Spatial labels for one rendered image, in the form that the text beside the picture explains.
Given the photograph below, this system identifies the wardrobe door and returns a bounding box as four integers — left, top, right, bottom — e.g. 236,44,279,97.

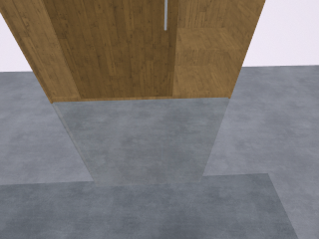
1,0,80,97
43,0,179,99

